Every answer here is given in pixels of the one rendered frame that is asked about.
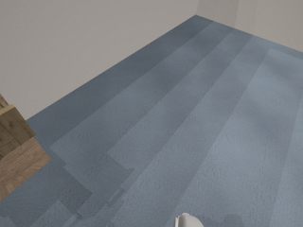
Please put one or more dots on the robot right thigh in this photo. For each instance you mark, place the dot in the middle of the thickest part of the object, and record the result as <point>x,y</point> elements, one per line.
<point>187,221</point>

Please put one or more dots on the drawer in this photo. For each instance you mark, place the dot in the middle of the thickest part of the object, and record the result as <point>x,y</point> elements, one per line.
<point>14,130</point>

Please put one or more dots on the cabinet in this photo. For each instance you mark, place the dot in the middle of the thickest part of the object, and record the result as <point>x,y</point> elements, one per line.
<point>20,164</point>

